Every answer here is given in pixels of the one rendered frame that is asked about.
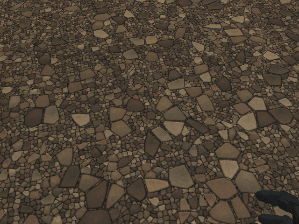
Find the robot right hand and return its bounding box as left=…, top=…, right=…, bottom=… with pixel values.
left=250, top=190, right=299, bottom=224

